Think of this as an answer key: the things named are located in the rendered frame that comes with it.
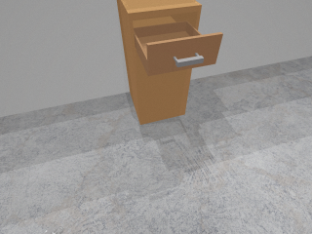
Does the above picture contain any handle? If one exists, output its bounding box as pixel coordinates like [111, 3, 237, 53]
[173, 53, 204, 67]

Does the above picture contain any drawer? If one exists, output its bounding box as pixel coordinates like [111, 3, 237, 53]
[134, 20, 223, 76]

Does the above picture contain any cabinet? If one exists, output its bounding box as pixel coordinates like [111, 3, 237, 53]
[116, 0, 202, 125]

